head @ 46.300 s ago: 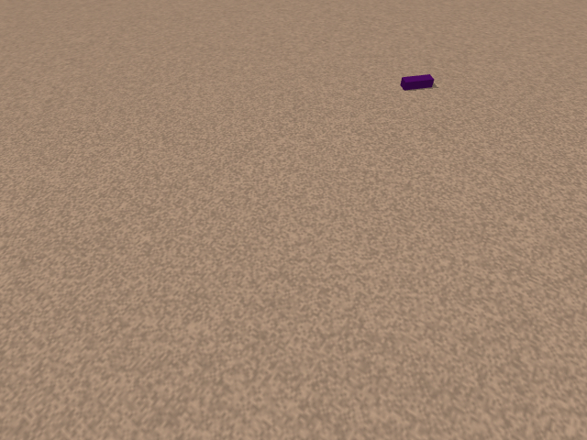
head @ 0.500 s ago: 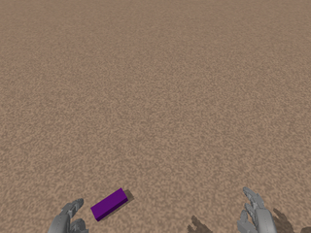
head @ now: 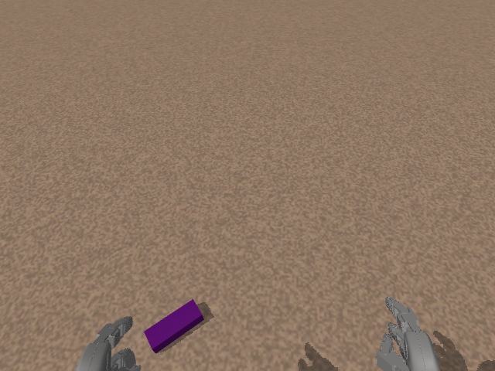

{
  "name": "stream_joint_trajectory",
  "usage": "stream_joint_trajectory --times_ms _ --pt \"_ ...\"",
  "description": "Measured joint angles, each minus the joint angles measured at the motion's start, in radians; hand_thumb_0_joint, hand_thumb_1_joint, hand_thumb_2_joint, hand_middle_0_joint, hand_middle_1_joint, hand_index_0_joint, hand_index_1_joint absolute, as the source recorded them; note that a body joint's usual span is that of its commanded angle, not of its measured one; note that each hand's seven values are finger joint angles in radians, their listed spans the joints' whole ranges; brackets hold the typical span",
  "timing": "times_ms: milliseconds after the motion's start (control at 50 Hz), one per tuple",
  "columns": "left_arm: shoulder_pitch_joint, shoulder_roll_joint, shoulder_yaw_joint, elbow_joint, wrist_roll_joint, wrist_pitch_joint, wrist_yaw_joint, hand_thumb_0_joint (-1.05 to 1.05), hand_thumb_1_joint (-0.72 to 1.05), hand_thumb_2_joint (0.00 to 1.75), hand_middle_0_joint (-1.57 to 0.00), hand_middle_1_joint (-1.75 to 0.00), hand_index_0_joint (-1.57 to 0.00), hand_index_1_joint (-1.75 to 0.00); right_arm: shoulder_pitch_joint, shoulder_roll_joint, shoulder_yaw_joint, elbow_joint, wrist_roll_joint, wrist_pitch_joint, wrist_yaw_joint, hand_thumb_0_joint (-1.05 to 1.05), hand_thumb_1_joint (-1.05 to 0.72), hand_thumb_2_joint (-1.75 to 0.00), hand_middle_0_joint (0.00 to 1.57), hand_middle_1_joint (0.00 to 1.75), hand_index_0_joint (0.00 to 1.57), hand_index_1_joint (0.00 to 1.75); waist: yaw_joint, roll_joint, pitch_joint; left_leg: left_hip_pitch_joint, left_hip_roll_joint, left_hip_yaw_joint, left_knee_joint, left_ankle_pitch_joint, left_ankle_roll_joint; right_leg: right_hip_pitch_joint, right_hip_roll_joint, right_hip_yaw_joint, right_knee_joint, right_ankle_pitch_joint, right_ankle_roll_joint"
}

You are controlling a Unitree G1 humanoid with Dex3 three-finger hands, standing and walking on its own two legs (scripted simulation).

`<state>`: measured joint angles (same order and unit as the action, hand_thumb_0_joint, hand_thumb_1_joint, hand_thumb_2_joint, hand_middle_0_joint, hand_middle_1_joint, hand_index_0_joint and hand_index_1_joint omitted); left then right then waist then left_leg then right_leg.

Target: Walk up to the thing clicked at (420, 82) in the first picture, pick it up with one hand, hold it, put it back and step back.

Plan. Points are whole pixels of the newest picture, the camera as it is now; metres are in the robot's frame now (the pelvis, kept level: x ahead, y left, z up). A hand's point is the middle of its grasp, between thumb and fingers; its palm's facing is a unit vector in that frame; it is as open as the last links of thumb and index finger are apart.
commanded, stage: home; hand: left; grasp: from above
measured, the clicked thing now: (175, 325) +0.43 +0.27 -0.69
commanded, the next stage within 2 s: stand in 0.06 s
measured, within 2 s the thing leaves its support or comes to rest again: neither
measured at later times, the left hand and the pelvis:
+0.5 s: hand out of the picture +0.09 +0.24 -0.11, palm faces +0.02 -0.94 -0.34, open 7.4 cm; pelvis +0.00 +0.01 +0.03, yaw +0 degrees
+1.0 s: hand out of the picture +0.03 +0.24 -0.10, palm faces +0.04 -0.94 -0.34, open 7.4 cm; pelvis -0.01 +0.00 +0.06, yaw +1 degrees
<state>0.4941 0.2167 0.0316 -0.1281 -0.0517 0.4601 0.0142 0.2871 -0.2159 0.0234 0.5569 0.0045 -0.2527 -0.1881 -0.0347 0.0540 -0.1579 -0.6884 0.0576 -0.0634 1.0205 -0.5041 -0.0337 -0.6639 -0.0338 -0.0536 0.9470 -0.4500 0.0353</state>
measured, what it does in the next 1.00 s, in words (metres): rises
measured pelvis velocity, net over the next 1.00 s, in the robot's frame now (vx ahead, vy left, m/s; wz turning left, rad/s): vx -0.01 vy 0.00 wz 0.01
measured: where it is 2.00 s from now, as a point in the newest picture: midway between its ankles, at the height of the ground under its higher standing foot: outside the picture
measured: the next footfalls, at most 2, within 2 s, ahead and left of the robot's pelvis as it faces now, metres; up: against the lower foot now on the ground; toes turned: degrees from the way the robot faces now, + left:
none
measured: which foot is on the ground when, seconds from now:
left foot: down 0.00-1.00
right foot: down 0.00-1.00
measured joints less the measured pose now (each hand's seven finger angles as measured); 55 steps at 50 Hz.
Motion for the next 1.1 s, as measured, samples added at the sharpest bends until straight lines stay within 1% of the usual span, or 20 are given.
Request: stream_joint_trajectory --times_ms 160,180,220,240,260,320,380,440,500,680,900,1100 --pt "-0.003 0.004 -0.001 -0.01 0.002 0.001 0.002 0.01 0.9 0.9 -0.2 -0.3 -0.2 -0.3 0.003 0.001 -0.002 0.001 0.001 0.002 -0.002 0.02 -0.9 -0.9 0.21 0.3 0.2 0.3 0.002 -0.004 0.0 0.002 0.0 0.0 0.002 -0.004 0.001 0.003 0.0 0.0 0.0 -0.003 0.001" --pt "-0.032 0.01 -0.012 0.04 0.023 -0.052 0.007 0.01 0.9 0.9 -0.2 -0.3 -0.21 -0.3 -0.011 0.0 -0.011 0.02 -0.026 0.009 0.007 0.02 -0.9 -0.9 0.21 0.3 0.2 0.3 0.008 -0.009 0.03 0.027 -0.003 0.002 -0.004 -0.001 0.003 0.026 -0.003 0.002 -0.002 -0.002 0.001" --pt "-0.135 0.028 -0.027 0.231 0.068 -0.191 0.014 0.01 0.9 0.9 -0.2 -0.3 -0.21 -0.3 -0.058 -0.02 -0.014 0.1 -0.076 0.072 0.055 0.02 -0.9 -0.9 0.21 0.3 0.2 0.3 0.034 -0.033 0.098 0.096 -0.015 0.018 -0.039 0.016 0.009 0.082 -0.014 0.016 -0.016 0.004 -0.002" --pt "-0.178 0.036 -0.027 0.323 0.084 -0.239 0.015 0.01 0.9 0.9 -0.2 -0.3 -0.21 -0.3 -0.078 -0.033 -0.01 0.137 -0.092 0.108 0.082 0.01 -0.9 -0.9 0.21 0.3 0.2 0.3 0.044 -0.043 0.116 0.12 -0.02 0.024 -0.058 0.026 0.01 0.101 -0.019 0.021 -0.026 0.009 -0.003" --pt "-0.212 0.044 -0.025 0.403 0.094 -0.275 0.014 0.01 0.9 0.9 -0.2 -0.3 -0.21 -0.3 -0.093 -0.045 -0.01 0.167 -0.098 0.137 0.105 0.01 -0.9 -0.9 0.21 0.3 0.2 0.3 0.049 -0.05 0.133 0.142 -0.024 0.028 -0.077 0.035 0.012 0.119 -0.024 0.024 -0.037 0.015 -0.003" --pt "-0.264 0.067 -0.012 0.576 0.105 -0.339 0.01 0.01 0.9 0.9 -0.2 -0.3 -0.21 -0.3 -0.109 -0.065 -0.029 0.225 -0.08 0.185 0.154 0.02 -0.9 -0.9 0.21 0.3 0.2 0.3 0.057 -0.066 0.171 0.201 -0.036 0.041 -0.129 0.059 0.015 0.167 -0.036 0.034 -0.069 0.029 0.002" --pt "-0.269 0.079 0.004 0.7 0.104 -0.375 0.01 0.01 0.9 0.9 -0.2 -0.3 -0.21 -0.3 -0.102 -0.078 -0.054 0.267 -0.065 0.206 0.173 0.02 -0.9 -0.9 0.21 0.3 0.2 0.3 0.059 -0.069 0.186 0.245 -0.039 0.047 -0.171 0.075 0.018 0.208 -0.038 0.039 -0.108 0.045 0.007" --pt "-0.263 0.081 0.013 0.811 0.104 -0.397 0.012 0.01 0.9 0.9 -0.2 -0.3 -0.21 -0.3 -0.091 -0.089 -0.07 0.307 -0.063 0.22 0.179 0.02 -0.9 -0.9 0.21 0.3 0.2 0.3 0.058 -0.06 0.193 0.286 -0.036 0.046 -0.209 0.088 0.02 0.254 -0.035 0.035 -0.156 0.064 0.011" --pt "-0.252 0.08 0.016 0.904 0.103 -0.416 0.012 0.01 0.9 0.9 -0.2 -0.3 -0.21 -0.3 -0.084 -0.092 -0.078 0.345 -0.06 0.233 0.177 0.01 -0.9 -0.9 0.21 0.3 0.2 0.3 0.056 -0.052 0.197 0.326 -0.034 0.044 -0.249 0.103 0.021 0.299 -0.033 0.03 -0.205 0.083 0.013" --pt "-0.259 0.068 0.008 1.088 0.09 -0.441 0.013 0.01 0.9 0.9 -0.2 -0.3 -0.21 -0.3 -0.095 -0.076 -0.069 0.437 -0.045 0.252 0.17 0.01 -0.9 -0.9 0.21 0.3 0.2 0.3 0.058 -0.041 0.216 0.433 -0.036 0.039 -0.39 0.172 0.02 0.415 -0.033 0.017 -0.355 0.154 0.013" --pt "-0.298 0.071 -0.002 1.207 0.086 -0.456 0.011 0.01 0.9 0.9 -0.2 -0.3 -0.21 -0.3 -0.123 -0.073 -0.059 0.511 -0.033 0.256 0.173 0.01 -0.9 -0.9 0.21 0.3 0.2 0.3 0.056 -0.033 0.225 0.527 -0.037 0.035 -0.534 0.25 0.015 0.511 -0.032 0.007 -0.497 0.228 0.011" --pt "-0.327 0.087 0.0 1.253 0.085 -0.461 0.004 0.01 0.9 0.9 -0.2 -0.3 -0.21 -0.3 -0.131 -0.093 -0.061 0.546 -0.03 0.258 0.178 0.01 -0.9 -0.9 0.21 0.3 0.2 0.3 0.051 -0.032 0.227 0.557 -0.032 0.033 -0.6 0.288 0.007 0.534 -0.027 0.004 -0.547 0.256 0.005"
